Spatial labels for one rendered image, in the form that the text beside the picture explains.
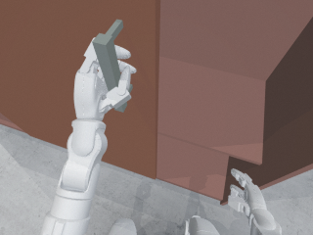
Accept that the right robot forearm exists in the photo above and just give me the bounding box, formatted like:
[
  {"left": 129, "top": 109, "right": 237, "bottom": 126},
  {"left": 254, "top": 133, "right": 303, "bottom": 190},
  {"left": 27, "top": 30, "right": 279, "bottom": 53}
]
[{"left": 248, "top": 209, "right": 282, "bottom": 235}]

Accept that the robot thigh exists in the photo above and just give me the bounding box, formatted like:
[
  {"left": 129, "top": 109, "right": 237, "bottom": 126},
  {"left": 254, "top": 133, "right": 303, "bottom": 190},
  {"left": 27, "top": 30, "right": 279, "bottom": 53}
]
[
  {"left": 107, "top": 218, "right": 137, "bottom": 235},
  {"left": 183, "top": 217, "right": 220, "bottom": 235}
]

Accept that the right robot hand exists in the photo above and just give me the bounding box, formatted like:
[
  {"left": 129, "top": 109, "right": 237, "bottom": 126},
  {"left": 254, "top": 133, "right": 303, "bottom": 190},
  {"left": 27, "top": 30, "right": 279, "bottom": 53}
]
[{"left": 228, "top": 168, "right": 267, "bottom": 219}]

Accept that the robot right thigh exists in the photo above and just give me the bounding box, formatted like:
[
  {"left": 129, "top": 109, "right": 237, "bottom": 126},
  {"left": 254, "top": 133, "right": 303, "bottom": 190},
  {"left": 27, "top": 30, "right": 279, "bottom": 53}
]
[{"left": 183, "top": 217, "right": 220, "bottom": 235}]

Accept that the left robot forearm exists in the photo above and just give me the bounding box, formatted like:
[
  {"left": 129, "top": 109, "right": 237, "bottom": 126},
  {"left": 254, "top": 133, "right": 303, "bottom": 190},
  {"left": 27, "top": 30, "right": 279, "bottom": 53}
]
[{"left": 39, "top": 118, "right": 108, "bottom": 235}]

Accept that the wardrobe door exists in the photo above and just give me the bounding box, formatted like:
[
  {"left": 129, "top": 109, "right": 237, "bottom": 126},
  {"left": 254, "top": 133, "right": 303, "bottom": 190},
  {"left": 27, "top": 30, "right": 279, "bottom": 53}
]
[
  {"left": 0, "top": 0, "right": 160, "bottom": 180},
  {"left": 0, "top": 113, "right": 13, "bottom": 123}
]

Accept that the robot left thigh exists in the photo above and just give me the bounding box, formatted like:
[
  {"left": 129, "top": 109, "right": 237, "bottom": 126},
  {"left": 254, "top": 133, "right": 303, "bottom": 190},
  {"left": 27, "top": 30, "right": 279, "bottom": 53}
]
[{"left": 107, "top": 218, "right": 137, "bottom": 235}]

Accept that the handle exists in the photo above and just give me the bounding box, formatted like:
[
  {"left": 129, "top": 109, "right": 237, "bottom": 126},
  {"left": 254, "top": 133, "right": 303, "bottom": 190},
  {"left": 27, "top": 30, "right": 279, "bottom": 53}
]
[{"left": 92, "top": 19, "right": 133, "bottom": 113}]

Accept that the left robot hand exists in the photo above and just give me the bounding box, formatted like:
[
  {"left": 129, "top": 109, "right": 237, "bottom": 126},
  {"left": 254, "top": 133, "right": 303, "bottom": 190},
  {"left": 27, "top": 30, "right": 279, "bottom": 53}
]
[{"left": 73, "top": 37, "right": 137, "bottom": 121}]

